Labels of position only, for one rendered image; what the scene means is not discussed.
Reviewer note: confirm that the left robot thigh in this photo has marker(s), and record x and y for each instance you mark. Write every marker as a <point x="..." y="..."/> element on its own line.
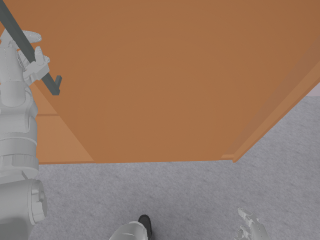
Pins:
<point x="131" y="231"/>

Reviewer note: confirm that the right robot hand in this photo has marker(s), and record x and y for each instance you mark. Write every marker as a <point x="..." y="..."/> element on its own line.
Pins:
<point x="257" y="231"/>

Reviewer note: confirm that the handle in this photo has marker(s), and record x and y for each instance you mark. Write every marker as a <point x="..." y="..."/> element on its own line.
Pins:
<point x="12" y="27"/>

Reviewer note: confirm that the left robot forearm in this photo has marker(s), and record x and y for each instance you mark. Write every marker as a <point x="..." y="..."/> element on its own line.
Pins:
<point x="18" y="133"/>

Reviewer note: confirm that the left robot hand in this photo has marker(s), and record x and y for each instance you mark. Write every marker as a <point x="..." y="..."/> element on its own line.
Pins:
<point x="13" y="63"/>

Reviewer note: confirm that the robot left foot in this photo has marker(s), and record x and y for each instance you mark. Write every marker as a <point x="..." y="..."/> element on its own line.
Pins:
<point x="145" y="220"/>

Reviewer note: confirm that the wardrobe door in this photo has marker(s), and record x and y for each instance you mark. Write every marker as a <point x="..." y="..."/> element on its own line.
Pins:
<point x="306" y="63"/>
<point x="165" y="80"/>

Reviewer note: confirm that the robot left upper arm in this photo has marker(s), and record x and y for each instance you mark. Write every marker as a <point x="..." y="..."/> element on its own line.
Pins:
<point x="23" y="204"/>

